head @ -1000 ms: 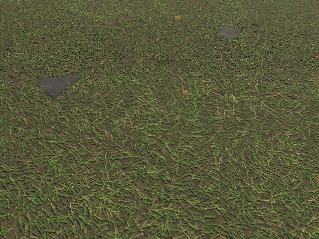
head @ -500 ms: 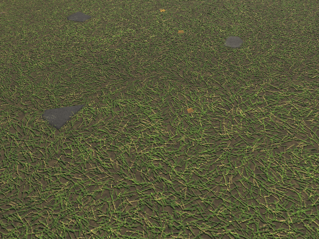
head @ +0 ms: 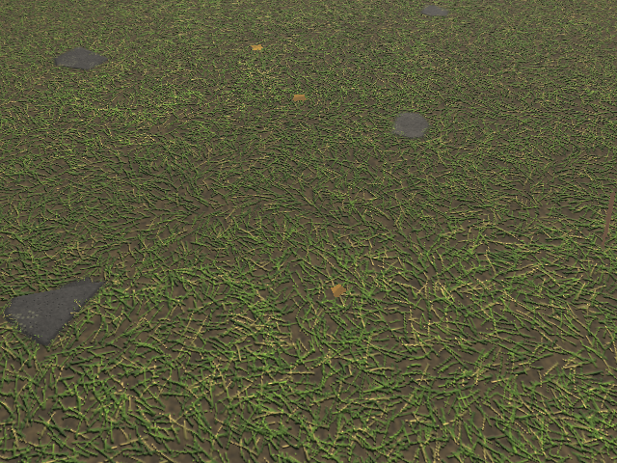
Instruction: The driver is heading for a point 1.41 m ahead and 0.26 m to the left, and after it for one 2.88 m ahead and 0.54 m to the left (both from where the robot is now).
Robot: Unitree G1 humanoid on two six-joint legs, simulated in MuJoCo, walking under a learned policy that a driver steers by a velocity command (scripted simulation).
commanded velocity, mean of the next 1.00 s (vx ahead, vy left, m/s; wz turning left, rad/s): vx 0.50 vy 0.00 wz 0.00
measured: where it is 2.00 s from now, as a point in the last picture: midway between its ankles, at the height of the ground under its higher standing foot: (274, 247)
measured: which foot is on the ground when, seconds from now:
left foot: down 0.00-0.26, up 0.28-0.74, down 0.76-1.00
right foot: up 0.00-0.22, down 0.24-0.78, up 0.80-1.00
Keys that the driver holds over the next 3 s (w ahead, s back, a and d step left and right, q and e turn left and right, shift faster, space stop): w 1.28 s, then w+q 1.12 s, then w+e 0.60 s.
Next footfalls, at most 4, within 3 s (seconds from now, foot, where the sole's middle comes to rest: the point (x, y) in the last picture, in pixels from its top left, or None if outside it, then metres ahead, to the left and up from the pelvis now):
0.24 right None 0.32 -0.15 -0.78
0.76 left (254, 404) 0.63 0.10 -0.78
1.32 right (337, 287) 0.95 -0.11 -0.78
2.00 left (220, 241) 1.27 0.22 -0.97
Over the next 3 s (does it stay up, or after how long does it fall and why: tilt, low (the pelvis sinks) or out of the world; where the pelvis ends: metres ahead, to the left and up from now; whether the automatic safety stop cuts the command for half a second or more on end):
stays up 1.66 0.32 -0.19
